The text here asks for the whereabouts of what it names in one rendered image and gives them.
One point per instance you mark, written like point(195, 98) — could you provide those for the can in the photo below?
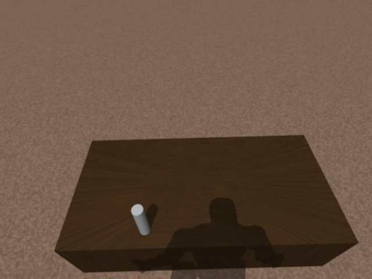
point(140, 219)

